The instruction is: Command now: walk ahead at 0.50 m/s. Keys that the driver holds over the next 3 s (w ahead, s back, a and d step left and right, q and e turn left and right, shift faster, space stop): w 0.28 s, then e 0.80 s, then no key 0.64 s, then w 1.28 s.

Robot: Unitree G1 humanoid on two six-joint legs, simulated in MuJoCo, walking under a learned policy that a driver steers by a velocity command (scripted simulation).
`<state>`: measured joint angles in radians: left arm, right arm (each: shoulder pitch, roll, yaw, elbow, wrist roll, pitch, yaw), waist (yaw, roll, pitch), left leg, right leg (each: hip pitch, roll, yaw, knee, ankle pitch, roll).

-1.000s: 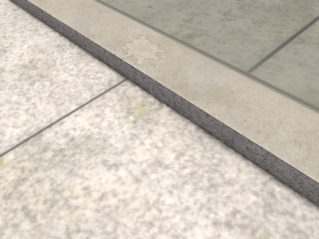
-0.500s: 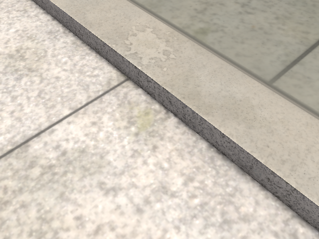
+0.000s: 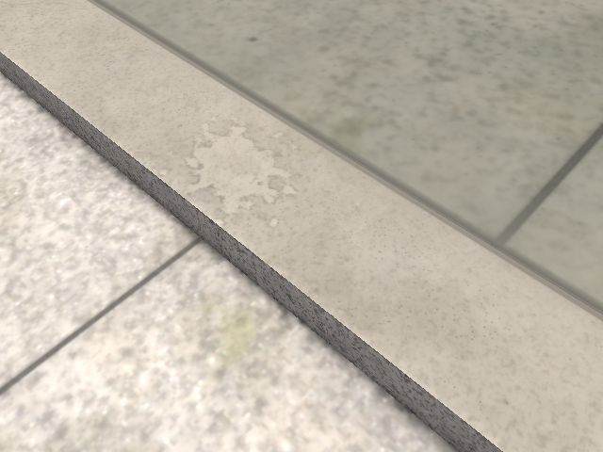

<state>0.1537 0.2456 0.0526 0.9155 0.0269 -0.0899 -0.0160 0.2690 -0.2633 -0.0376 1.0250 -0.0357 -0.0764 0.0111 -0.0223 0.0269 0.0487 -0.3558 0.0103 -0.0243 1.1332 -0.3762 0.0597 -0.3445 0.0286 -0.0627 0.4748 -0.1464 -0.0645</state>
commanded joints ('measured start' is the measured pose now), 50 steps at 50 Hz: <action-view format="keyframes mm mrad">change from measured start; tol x32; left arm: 1 95 92 12 6 -4 -9 2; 50 -63 170 58 -190 -32 76 50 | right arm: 1 98 -48 -9 -23 -22 27 10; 50 -108 -123 -79 -209 24 82 -88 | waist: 1 -16 -100 -78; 20 -67 246 -353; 40 14 84 -61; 44 94 -379 -162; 50 0 -102 -137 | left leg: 1 -105 71 -14 6 58 -9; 16 -45 35 84 -604 225 -8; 20 602 466 -368 -713 1108 202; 39 220 360 152 -762 522 119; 44 -259 -9 157 -7 -340 -130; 50 -238 8 -24 16 -17 -122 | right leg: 1 144 -259 263 -259 237 -141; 17 322 -196 124 -31 554 -59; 21 -144 1 102 734 -449 15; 41 73 -46 -33 65 -121 1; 44 299 -452 614 -158 429 -338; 50 148 -236 327 -147 290 -177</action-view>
